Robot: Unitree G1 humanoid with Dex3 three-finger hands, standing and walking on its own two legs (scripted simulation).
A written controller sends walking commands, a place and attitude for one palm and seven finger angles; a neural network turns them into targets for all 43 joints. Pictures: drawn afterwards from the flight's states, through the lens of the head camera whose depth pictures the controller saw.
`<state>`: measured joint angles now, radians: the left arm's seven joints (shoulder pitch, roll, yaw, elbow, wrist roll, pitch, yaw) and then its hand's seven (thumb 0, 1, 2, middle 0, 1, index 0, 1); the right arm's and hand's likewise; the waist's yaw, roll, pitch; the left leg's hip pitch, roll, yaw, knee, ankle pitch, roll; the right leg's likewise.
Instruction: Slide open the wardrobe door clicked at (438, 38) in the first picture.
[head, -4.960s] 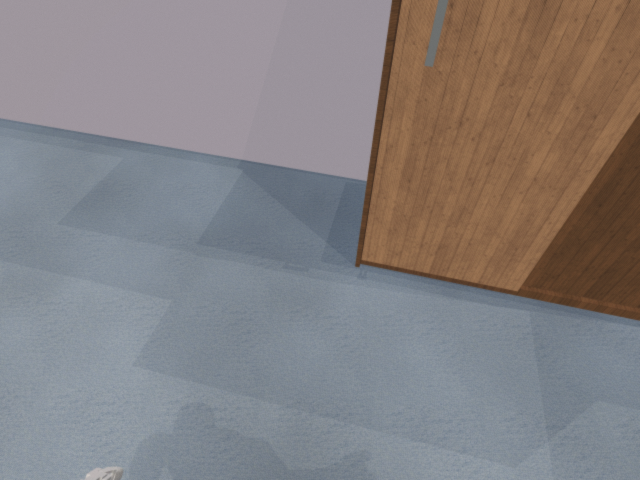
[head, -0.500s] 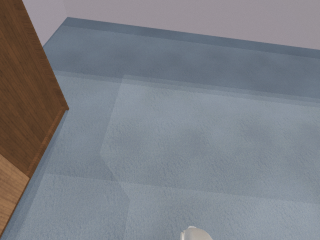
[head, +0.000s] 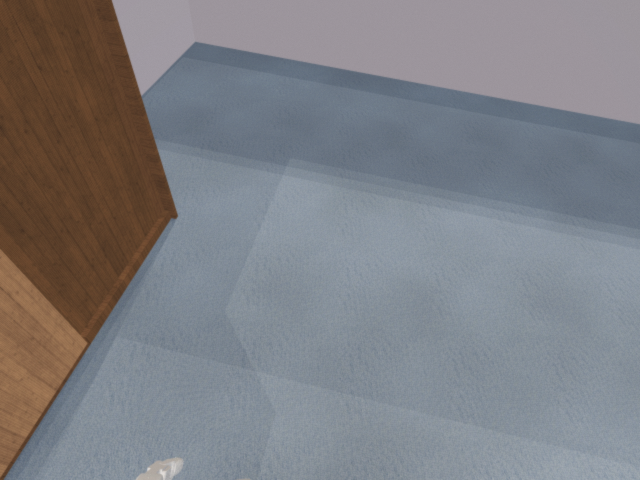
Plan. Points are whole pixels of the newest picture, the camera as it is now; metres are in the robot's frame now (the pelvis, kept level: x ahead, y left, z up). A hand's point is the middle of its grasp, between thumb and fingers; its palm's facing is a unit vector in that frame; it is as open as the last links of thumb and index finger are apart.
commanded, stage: turn to face it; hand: left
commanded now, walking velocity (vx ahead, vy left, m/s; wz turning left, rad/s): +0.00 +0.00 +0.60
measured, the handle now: out of the picture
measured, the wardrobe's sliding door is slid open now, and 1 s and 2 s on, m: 0.00 0.00 0.00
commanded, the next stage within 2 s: none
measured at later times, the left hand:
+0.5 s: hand out of the picture +0.03 +0.20 -0.14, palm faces +0.29 -0.91 -0.29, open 7.4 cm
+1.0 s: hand out of the picture -0.12 +0.17 -0.17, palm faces +0.60 -0.76 -0.26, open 7.4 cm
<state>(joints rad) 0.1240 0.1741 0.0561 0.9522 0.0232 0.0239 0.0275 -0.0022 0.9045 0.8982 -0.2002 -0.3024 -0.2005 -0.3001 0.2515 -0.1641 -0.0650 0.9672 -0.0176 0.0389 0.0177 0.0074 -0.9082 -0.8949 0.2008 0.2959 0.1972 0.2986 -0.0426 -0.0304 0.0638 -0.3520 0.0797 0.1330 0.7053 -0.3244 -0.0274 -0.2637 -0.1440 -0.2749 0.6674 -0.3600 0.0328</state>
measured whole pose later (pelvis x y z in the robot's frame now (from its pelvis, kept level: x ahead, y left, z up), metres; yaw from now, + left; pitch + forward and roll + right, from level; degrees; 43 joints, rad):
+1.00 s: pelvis -0.02 -0.02 +0.00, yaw +35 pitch +0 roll +1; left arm 0.26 0.26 0.07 0.94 0.02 0.05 0.02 0.01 0.90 0.90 -0.20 -0.30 -0.20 -0.30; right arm 0.11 -0.23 -0.07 0.89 -0.01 0.04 0.03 0.01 -0.91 -0.89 0.20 0.30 0.20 0.30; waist 0.02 -0.06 0.11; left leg -0.30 0.02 0.10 0.63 -0.31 0.01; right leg -0.32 -0.19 -0.18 0.88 -0.52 0.07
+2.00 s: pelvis -0.04 -0.03 +0.02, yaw +67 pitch -1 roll -1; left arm 0.21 0.27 0.08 0.95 0.02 0.06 0.01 0.01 0.91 0.90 -0.19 -0.30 -0.19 -0.30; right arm 0.16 -0.19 -0.04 0.91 -0.02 0.02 0.00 0.01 -0.90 -0.89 0.20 0.30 0.20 0.30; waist 0.01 -0.03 0.08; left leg -0.23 -0.01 0.03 0.47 -0.22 0.05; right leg -0.45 -0.11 -0.05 1.06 -0.40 0.10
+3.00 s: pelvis -0.02 +0.05 +0.02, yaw +76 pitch -2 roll +0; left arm 0.20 0.20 0.07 1.06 0.02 0.02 -0.02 0.01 0.91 0.90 -0.19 -0.30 -0.19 -0.30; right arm 0.45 -0.09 -0.03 1.14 -0.02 -0.05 -0.03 0.01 -0.91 -0.89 0.20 0.30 0.20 0.30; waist -0.03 -0.03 0.04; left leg 0.06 0.03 0.13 0.28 -0.31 -0.01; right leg -0.57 -0.12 -0.07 0.89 -0.18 0.03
